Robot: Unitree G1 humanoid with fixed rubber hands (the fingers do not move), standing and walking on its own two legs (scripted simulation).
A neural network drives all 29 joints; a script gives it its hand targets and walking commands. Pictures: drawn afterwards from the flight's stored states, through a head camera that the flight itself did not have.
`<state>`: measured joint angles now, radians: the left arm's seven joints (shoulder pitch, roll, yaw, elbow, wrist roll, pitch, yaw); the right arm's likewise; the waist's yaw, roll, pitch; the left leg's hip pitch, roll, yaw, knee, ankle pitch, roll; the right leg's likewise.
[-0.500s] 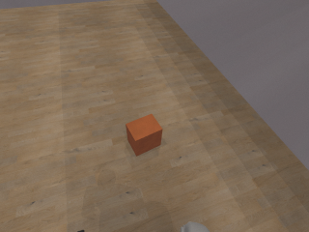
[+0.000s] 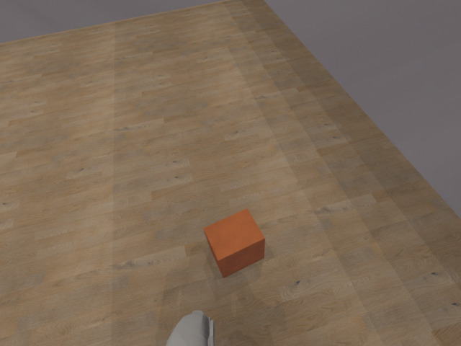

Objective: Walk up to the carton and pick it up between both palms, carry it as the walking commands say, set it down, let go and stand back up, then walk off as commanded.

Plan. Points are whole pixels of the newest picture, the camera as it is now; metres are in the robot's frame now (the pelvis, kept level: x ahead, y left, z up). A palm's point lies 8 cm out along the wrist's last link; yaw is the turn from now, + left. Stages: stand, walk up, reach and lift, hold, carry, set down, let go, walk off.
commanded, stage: walk up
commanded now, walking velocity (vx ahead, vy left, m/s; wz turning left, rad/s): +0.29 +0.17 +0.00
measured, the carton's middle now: (235, 243) +0.58 +0.10 -0.67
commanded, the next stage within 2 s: none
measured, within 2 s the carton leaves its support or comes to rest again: neither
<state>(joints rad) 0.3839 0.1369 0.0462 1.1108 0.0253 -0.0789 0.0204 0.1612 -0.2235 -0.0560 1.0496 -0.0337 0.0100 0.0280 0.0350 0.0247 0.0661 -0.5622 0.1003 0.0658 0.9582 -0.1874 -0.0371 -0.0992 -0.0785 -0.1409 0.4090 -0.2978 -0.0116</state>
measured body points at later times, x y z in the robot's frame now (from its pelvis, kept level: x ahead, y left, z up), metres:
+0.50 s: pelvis +0.16 +0.04 -0.02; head +0.19 +0.05 +0.43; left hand +0.26 +0.28 -0.17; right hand +0.17 -0.18 -0.17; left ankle +0.19 +0.16 -0.75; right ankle +0.20 -0.07 -0.73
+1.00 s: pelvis +0.15 +0.08 -0.01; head +0.15 +0.10 +0.44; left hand +0.17 +0.32 -0.17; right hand +0.21 -0.15 -0.15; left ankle +0.11 +0.21 -0.75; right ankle +0.19 -0.06 -0.74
